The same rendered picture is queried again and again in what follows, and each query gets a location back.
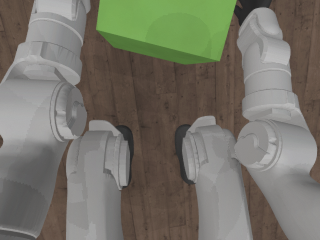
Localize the right robot forearm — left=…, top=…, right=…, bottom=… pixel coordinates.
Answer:
left=237, top=7, right=311, bottom=133

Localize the carton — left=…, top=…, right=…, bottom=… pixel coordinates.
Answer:
left=96, top=0, right=237, bottom=65

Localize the right robot thigh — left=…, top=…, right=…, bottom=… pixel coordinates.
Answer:
left=182, top=124, right=253, bottom=240

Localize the robot left shin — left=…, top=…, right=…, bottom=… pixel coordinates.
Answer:
left=66, top=120, right=125, bottom=179

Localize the right robot upper arm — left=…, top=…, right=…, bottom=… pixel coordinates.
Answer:
left=234, top=118, right=320, bottom=240

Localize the left robot upper arm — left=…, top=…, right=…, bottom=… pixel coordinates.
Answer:
left=0, top=78, right=87, bottom=240

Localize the left robot forearm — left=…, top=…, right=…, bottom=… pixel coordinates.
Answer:
left=0, top=0, right=91, bottom=86

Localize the robot right hand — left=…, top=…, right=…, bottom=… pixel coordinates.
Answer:
left=233, top=0, right=272, bottom=27

